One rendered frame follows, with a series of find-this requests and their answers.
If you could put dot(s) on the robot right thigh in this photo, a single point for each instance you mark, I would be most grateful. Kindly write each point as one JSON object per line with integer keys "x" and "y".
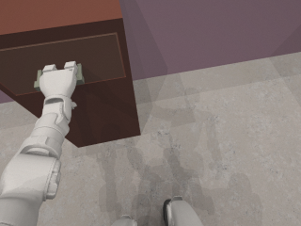
{"x": 180, "y": 213}

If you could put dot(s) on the robot right shin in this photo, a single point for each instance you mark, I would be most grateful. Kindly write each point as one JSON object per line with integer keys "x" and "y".
{"x": 176, "y": 198}

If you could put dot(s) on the robot left upper arm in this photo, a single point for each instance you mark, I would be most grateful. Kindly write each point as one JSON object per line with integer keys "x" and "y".
{"x": 31, "y": 180}

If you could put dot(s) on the left robot forearm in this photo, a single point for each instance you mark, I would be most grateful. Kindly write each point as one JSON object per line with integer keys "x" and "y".
{"x": 49, "y": 132}

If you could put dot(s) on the left robot hand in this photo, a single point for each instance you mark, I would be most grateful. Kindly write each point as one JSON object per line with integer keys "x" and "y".
{"x": 59, "y": 82}

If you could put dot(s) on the handle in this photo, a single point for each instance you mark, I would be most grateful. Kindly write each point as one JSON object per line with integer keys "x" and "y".
{"x": 80, "y": 80}

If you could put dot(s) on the drawer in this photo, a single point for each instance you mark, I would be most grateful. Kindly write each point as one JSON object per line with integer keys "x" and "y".
{"x": 99, "y": 56}

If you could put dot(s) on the cabinet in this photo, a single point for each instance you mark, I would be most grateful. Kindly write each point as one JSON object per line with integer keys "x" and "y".
{"x": 106, "y": 109}

